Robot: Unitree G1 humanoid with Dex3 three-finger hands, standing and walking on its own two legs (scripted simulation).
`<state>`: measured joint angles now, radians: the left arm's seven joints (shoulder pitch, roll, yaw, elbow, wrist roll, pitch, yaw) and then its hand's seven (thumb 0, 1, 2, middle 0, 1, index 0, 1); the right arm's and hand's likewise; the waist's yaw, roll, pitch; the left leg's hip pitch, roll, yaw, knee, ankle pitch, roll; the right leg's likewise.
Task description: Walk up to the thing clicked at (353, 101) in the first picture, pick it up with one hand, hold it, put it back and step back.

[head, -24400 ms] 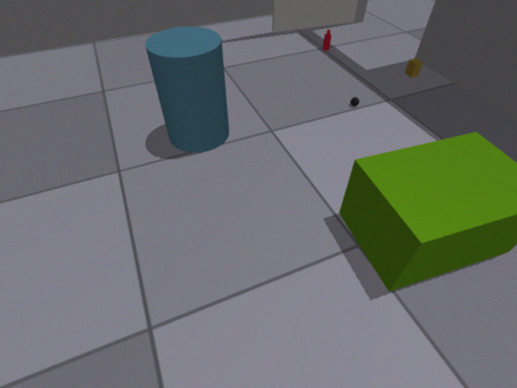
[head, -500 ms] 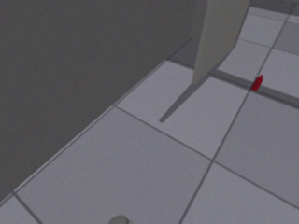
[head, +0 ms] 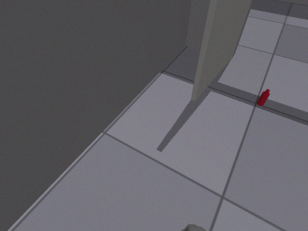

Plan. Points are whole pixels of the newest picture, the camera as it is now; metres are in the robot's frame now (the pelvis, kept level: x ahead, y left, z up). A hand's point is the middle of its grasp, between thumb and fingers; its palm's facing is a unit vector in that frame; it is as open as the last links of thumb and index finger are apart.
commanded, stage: walk up
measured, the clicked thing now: out of the picture +0.52 -1.56 -0.74
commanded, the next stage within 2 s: none
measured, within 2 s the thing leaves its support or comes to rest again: neither
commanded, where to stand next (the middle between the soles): +0.61 -0.01 m, yaw +2 degrees
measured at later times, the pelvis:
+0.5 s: pelvis +0.21 +0.01 -0.01, yaw +3 degrees
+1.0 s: pelvis +0.40 -0.03 -0.02, yaw -16 degrees
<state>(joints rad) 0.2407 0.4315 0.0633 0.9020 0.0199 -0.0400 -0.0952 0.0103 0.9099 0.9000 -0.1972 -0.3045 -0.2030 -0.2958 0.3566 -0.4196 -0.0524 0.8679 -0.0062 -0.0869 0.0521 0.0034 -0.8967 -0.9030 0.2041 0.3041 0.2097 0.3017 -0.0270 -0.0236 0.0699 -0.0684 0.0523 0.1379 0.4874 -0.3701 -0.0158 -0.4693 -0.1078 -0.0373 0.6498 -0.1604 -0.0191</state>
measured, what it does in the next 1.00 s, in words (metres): walks ahead, turning right: right foot, then left foot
